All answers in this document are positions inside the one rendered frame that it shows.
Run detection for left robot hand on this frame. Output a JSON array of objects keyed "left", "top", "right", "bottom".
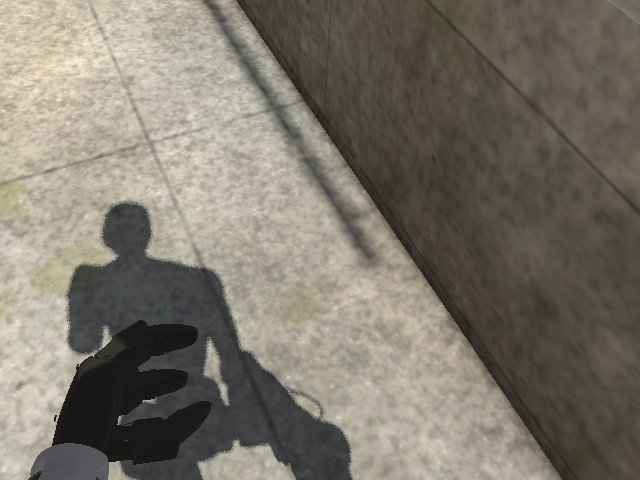
[{"left": 52, "top": 320, "right": 212, "bottom": 465}]

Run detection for left robot forearm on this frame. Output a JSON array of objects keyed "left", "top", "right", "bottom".
[{"left": 28, "top": 443, "right": 109, "bottom": 480}]

